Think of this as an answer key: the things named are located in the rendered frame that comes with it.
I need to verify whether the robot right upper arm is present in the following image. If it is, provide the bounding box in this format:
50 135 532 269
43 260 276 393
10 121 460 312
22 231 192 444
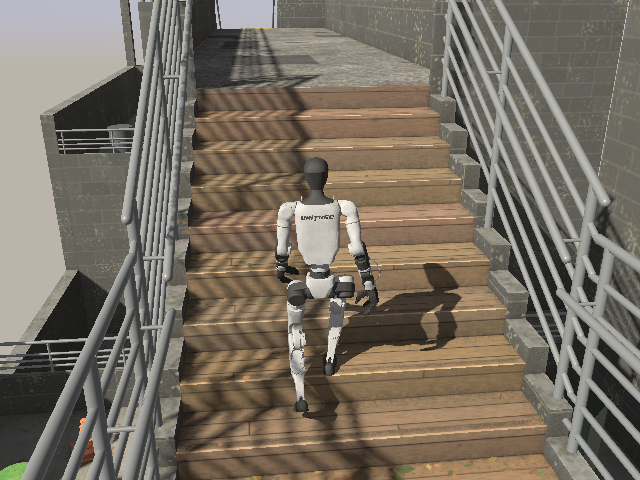
338 200 364 257

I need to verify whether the robot right forearm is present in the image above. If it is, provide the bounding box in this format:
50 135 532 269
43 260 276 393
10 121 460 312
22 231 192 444
354 241 376 290

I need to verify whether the robot left forearm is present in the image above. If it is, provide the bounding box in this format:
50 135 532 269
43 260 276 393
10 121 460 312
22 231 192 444
275 242 289 271

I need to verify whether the left robot hand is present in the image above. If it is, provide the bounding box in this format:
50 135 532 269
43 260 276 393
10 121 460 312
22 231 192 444
277 266 299 284

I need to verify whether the right robot hand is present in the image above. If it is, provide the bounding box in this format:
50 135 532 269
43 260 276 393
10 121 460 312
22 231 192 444
355 287 379 316

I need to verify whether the robot left upper arm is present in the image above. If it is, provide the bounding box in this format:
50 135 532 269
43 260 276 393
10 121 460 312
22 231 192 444
277 201 297 256

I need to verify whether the robot head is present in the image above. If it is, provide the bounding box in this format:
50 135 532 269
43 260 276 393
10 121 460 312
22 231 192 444
300 157 334 205

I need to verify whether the left robot shin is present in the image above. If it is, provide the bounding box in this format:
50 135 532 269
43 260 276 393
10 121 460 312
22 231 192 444
288 333 305 402

